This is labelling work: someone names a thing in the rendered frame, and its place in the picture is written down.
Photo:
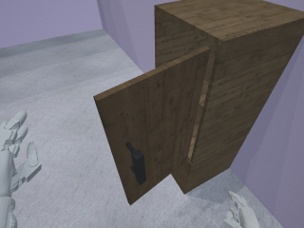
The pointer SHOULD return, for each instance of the robot left hand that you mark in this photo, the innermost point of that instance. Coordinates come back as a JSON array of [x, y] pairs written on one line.
[[11, 135]]

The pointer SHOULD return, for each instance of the robot left forearm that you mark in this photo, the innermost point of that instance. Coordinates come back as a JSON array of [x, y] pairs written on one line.
[[7, 217]]

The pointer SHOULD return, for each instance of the robot right hand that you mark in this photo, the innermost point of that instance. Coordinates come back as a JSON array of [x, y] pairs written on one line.
[[244, 218]]

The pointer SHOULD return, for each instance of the handle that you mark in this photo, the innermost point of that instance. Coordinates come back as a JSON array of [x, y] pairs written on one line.
[[138, 166]]

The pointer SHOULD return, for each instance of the cupboard door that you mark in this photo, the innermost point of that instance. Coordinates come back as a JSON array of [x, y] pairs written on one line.
[[156, 113]]

